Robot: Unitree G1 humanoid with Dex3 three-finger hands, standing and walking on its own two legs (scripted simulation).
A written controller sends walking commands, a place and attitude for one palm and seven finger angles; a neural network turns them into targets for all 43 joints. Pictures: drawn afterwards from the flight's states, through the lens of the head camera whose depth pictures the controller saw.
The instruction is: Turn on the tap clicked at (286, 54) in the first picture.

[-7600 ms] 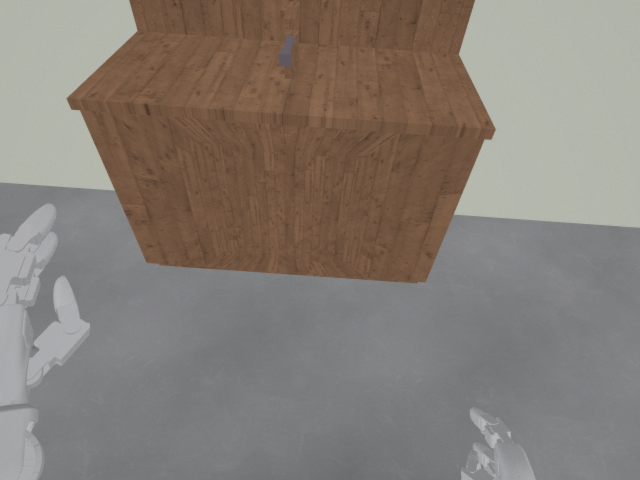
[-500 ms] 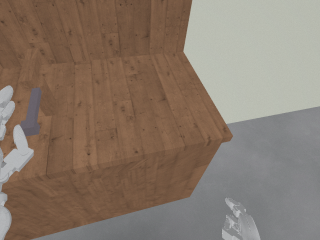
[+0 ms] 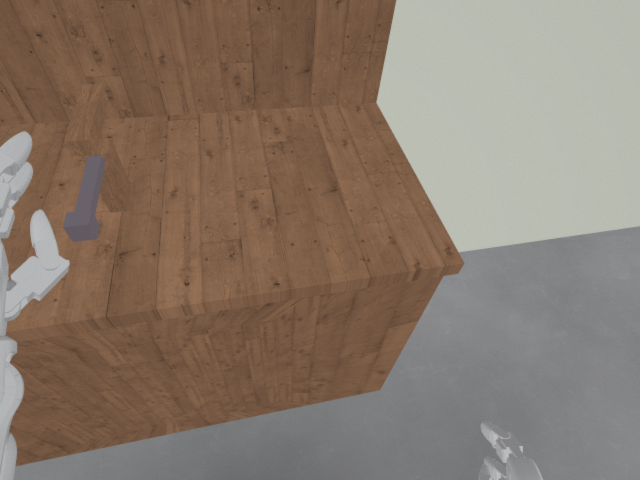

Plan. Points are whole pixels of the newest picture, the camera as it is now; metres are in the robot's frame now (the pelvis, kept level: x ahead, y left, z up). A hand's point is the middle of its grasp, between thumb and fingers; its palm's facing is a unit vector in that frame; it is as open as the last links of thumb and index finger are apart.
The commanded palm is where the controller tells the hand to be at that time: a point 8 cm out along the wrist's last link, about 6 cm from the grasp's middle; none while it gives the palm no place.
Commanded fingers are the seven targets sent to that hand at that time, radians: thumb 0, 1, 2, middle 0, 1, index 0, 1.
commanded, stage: come to a stop and stand still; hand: left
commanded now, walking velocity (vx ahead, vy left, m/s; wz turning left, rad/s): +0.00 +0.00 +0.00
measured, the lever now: (82, 226) +0.35 +0.35 +0.09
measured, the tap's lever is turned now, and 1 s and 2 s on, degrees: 0 0 0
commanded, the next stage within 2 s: look again from close up in 0.60 s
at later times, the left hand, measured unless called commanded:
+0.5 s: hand (50, 276) +0.23 +0.29 +0.17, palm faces +0.42 -0.87 -0.26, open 7.4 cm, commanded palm +0.18 +0.32 +0.18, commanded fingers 0.00 0.90 0.90 -0.20 -0.30 -0.20 -0.30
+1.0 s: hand (56, 277) +0.24 +0.29 +0.16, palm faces +0.37 -0.86 -0.35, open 7.4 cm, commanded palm +0.18 +0.32 +0.18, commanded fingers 0.00 0.90 0.90 -0.20 -0.30 -0.20 -0.30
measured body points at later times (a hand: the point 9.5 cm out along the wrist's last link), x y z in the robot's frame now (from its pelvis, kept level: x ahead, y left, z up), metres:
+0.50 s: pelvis +0.01 +0.05 +0.00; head +0.02 +0.07 +0.45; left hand +0.21 +0.33 +0.18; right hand +0.20 -0.17 -0.06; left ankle +0.01 +0.12 -0.74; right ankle +0.05 -0.07 -0.74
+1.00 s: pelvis +0.02 +0.05 +0.00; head +0.04 +0.07 +0.45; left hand +0.21 +0.34 +0.18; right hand +0.18 -0.18 -0.07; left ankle +0.01 +0.12 -0.74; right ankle +0.05 -0.07 -0.74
